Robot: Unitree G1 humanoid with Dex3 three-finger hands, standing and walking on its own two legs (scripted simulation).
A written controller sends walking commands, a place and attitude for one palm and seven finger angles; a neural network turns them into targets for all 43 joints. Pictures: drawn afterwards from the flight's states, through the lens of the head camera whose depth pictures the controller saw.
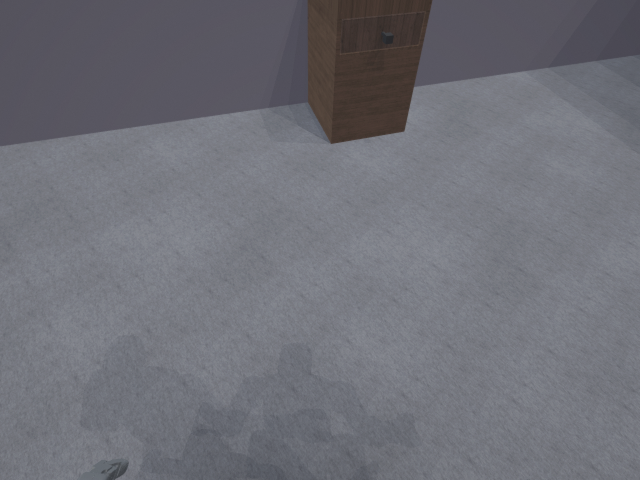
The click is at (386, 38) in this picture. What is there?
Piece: drawer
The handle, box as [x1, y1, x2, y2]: [381, 32, 393, 43]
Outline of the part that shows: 382,32 382,40 385,43 392,43 393,35 390,32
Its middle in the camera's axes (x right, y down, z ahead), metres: +0.29 -0.89 +1.71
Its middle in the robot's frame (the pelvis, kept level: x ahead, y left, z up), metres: +1.87 -0.20 -0.22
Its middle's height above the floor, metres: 0.55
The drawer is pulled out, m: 0.00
